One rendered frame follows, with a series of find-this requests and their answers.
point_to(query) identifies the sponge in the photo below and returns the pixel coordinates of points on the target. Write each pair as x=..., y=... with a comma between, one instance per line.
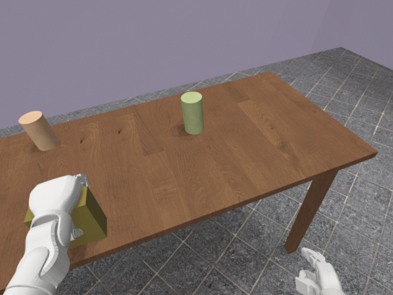
x=87, y=215

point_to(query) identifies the left robot forearm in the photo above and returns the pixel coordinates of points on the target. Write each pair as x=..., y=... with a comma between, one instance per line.
x=45, y=262

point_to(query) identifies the robot right hand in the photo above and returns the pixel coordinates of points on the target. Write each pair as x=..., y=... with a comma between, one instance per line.
x=309, y=283

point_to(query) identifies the table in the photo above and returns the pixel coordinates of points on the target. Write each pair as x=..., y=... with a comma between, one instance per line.
x=151, y=178

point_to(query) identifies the robot left hand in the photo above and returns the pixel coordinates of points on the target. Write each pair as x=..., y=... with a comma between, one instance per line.
x=61, y=194

